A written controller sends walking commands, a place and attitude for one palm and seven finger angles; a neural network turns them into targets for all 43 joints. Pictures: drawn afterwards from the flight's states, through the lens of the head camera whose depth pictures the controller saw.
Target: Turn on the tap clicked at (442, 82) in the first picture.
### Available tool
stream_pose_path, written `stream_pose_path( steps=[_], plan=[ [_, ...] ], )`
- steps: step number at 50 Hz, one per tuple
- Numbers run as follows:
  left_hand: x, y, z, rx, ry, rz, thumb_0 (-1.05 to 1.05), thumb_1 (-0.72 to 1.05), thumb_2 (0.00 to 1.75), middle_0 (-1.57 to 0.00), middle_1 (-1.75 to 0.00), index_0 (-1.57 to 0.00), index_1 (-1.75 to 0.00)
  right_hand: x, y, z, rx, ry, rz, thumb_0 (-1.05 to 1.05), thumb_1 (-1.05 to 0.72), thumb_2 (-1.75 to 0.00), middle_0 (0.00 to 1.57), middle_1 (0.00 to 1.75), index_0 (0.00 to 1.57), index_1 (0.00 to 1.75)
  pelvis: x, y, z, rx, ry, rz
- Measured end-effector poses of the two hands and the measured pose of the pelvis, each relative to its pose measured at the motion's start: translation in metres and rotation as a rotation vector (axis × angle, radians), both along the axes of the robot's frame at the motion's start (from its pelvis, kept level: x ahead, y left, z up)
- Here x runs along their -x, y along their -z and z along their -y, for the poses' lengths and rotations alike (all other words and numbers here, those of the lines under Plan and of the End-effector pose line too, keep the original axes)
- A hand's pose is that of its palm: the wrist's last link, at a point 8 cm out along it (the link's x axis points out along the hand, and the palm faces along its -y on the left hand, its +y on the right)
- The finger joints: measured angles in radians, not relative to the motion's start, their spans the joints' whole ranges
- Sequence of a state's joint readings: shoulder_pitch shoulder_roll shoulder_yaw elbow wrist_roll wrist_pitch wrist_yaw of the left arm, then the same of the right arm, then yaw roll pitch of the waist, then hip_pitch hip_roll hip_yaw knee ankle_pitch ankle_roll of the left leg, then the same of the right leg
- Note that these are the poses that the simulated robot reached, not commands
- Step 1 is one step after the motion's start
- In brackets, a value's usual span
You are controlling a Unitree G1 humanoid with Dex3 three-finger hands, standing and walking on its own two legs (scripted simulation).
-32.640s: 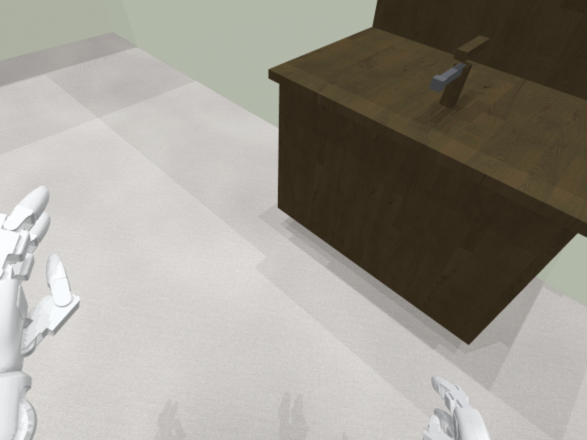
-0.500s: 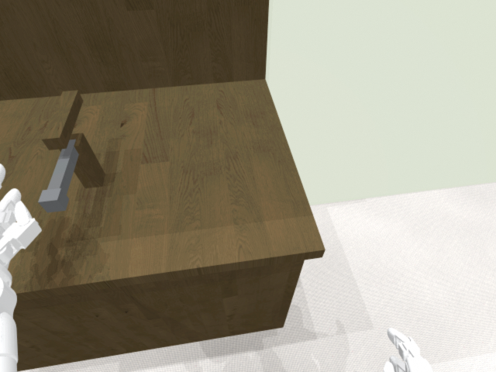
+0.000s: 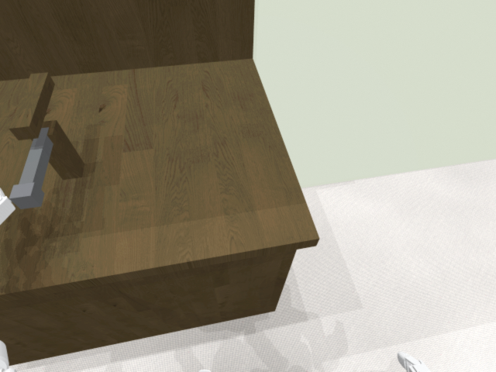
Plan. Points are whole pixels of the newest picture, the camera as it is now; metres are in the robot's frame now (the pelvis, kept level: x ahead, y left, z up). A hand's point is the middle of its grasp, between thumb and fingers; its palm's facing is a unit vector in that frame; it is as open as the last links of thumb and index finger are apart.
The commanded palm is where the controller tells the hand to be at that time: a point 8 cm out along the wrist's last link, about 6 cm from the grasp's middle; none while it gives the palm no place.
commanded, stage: reach beside the lever's end, fingers flat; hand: left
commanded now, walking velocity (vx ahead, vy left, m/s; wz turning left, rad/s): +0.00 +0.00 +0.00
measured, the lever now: (27, 195) +0.33 +0.35 +0.10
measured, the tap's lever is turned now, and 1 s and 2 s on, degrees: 0 4 22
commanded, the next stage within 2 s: push the lever round in 0.26 s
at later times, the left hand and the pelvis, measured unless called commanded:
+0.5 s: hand (12, 208) +0.32 +0.36 +0.09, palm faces +0.48 -0.87 -0.12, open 7.8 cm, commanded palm +0.27 +0.40 +0.09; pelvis +0.01 +0.01 +0.00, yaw +0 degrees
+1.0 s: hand (26, 209) +0.32 +0.34 +0.10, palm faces +0.49 -0.86 -0.11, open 7.6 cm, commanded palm +0.27 +0.37 +0.09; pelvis +0.01 +0.00 +0.00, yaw +0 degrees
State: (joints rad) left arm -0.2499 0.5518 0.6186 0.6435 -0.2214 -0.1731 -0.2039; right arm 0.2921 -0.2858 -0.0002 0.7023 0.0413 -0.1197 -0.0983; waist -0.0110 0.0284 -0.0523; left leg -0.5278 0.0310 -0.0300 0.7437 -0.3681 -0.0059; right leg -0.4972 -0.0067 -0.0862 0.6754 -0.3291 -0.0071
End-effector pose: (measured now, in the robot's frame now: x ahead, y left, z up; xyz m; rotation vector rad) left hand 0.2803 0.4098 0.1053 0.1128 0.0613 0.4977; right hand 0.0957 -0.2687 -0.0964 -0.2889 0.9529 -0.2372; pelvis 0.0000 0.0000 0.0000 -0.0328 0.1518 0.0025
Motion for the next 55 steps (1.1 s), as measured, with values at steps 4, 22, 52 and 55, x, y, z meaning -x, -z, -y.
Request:
stream_pose_path(
  steps=[4,22,52,55],
  plan=[
    [-0.003,0.002,0.002,-0.002,0.007,0.004,0.02,0.9,0.89,-0.15,-0.15,-0.16,-0.15,0.006,-0.001,0.0,-0.004,0.021,-0.01,0.01,-0.9,-0.89,0.2,0.3,0.21,0.3,-0.002,0.0,-0.002,0.0,0.01,-0.006],
    [0.008,0.005,0.005,0.002,-0.005,0.013,0.02,0.9,0.89,-0.15,-0.15,-0.16,-0.15,-0.018,-0.001,-0.019,-0.03,-0.007,0.034,0.01,-0.9,-0.89,0.2,0.3,0.21,0.3,-0.007,-0.001,-0.008,0.001,0.002,0.005],
    [0.01,0.003,0.033,0.004,-0.018,0.026,0.03,0.95,0.9,-0.15,-0.15,-0.16,-0.15,-0.022,-0.002,-0.009,-0.037,-0.003,0.049,0.01,-0.9,-0.89,0.2,0.3,0.21,0.3,-0.007,-0.003,0.002,-0.005,0.0,0.028],
    [0.01,0.003,0.035,0.004,-0.02,0.026,0.03,0.95,0.9,-0.15,-0.15,-0.16,-0.15,-0.021,-0.002,-0.008,-0.037,-0.002,0.049,0.01,-0.9,-0.89,0.2,0.3,0.21,0.3,-0.006,-0.003,0.003,-0.006,0.001,0.031]
  ],
)
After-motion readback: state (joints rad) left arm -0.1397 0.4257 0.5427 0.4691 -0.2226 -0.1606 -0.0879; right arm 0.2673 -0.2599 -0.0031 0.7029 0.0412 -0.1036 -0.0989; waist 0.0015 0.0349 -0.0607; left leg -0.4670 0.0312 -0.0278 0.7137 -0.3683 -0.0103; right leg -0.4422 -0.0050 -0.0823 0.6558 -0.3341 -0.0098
